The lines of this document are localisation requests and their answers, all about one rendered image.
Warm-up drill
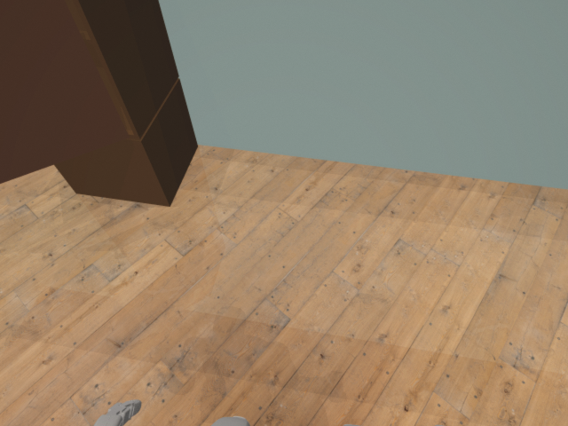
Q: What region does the cupboard door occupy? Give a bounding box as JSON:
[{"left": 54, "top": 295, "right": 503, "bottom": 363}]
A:
[{"left": 0, "top": 0, "right": 129, "bottom": 184}]

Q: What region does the robot left hand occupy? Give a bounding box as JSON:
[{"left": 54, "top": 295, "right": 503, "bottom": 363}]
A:
[{"left": 93, "top": 399, "right": 141, "bottom": 426}]

